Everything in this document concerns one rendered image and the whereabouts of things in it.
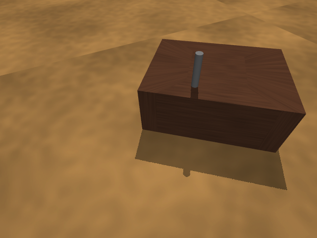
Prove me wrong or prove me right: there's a can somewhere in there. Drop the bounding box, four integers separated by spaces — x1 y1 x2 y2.
191 51 204 88

